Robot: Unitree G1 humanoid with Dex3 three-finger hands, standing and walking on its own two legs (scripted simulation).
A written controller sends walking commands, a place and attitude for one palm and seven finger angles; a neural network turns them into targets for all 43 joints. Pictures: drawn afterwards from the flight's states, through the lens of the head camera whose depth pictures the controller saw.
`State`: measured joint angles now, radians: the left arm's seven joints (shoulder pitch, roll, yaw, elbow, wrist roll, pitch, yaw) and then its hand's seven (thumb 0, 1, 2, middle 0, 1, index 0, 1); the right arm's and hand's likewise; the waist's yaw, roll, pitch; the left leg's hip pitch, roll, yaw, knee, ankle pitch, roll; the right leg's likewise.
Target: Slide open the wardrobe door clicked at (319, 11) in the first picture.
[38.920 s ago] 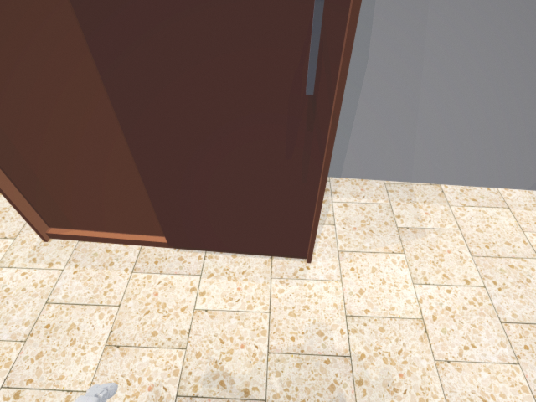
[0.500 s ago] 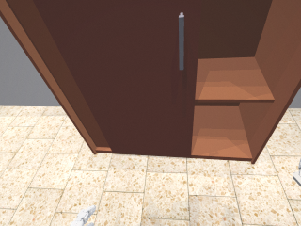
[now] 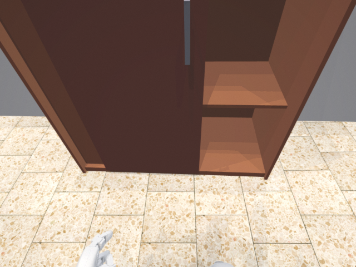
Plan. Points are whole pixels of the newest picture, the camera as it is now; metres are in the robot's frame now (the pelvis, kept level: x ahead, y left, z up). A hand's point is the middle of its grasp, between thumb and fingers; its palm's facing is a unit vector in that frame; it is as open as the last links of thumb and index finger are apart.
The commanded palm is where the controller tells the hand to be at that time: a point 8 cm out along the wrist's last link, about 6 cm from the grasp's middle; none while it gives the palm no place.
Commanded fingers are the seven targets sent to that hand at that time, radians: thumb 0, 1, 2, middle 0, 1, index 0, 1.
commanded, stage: stop stepping back and stand still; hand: right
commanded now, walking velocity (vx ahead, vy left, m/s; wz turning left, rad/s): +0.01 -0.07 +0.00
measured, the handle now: (187, 33) +0.78 -0.01 +0.18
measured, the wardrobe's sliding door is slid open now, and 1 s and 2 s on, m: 0.42 0.42 0.42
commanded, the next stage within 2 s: let the arm hang, fingers relaxed in 0.68 s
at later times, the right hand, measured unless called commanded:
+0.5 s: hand out of the picture +0.23 -0.29 +0.18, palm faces +0.44 +0.74 -0.51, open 7.4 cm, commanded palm +0.18 -0.32 +0.19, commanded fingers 0.00 -0.90 -0.90 0.20 0.30 0.20 0.30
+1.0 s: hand out of the picture +0.15 -0.25 -0.10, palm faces +0.02 +0.93 -0.36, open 7.4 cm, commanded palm none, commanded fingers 0.00 -0.90 -0.90 0.20 0.30 0.20 0.30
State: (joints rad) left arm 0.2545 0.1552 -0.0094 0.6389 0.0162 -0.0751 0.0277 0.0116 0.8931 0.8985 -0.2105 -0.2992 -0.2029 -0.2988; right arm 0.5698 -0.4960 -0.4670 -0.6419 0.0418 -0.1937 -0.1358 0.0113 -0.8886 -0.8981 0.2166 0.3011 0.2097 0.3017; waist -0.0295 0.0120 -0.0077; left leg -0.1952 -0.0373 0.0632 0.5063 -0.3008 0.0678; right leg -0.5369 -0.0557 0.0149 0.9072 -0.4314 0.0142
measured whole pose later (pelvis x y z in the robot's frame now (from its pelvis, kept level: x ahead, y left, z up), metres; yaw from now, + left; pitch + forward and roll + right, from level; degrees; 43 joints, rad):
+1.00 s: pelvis +0.01 -0.02 +0.00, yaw -2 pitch +1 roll +0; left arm 0.13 0.31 0.01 0.82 0.02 -0.02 -0.01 0.01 0.90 0.90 -0.20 -0.30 -0.20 -0.30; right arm 0.25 -0.29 -0.03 0.58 -0.03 0.04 0.01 0.01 -0.91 -0.90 0.20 0.30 0.19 0.30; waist 0.02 -0.05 -0.03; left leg -0.27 0.02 0.01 0.60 -0.35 -0.01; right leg -0.37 0.02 -0.01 0.59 -0.24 -0.02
